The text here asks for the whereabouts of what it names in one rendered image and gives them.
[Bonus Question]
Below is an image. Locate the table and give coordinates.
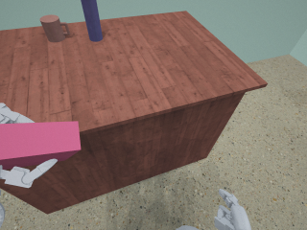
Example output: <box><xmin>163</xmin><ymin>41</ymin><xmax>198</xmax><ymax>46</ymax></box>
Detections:
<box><xmin>0</xmin><ymin>11</ymin><xmax>268</xmax><ymax>215</ymax></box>

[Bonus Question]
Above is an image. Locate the robot right hand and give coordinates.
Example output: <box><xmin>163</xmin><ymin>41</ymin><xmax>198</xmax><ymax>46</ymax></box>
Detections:
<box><xmin>214</xmin><ymin>189</ymin><xmax>251</xmax><ymax>230</ymax></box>

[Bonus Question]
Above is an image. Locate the sponge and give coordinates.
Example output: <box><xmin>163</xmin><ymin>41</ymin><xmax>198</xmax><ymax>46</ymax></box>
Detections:
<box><xmin>0</xmin><ymin>121</ymin><xmax>82</xmax><ymax>170</ymax></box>

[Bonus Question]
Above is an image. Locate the robot left hand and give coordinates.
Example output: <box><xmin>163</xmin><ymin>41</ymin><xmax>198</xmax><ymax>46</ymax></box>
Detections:
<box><xmin>0</xmin><ymin>103</ymin><xmax>58</xmax><ymax>188</ymax></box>

